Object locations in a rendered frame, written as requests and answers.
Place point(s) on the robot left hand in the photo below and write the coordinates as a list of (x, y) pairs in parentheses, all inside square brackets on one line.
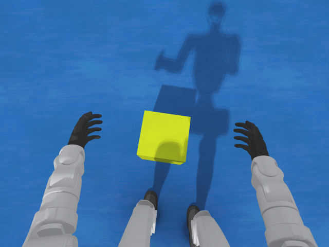
[(80, 133)]

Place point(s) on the robot right foot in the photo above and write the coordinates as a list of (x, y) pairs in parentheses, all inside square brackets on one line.
[(191, 212)]

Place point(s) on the robot right hand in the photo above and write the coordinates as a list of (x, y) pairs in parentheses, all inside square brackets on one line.
[(256, 145)]

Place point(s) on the carton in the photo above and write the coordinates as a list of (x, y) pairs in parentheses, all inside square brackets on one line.
[(164, 137)]

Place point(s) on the robot left forearm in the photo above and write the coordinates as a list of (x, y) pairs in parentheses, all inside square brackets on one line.
[(58, 211)]

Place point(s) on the robot left upper arm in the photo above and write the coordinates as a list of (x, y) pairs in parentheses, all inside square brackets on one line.
[(62, 240)]

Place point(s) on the robot right forearm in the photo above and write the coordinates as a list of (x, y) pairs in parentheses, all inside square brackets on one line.
[(284, 226)]

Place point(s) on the robot left shin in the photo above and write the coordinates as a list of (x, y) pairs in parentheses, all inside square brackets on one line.
[(144, 202)]

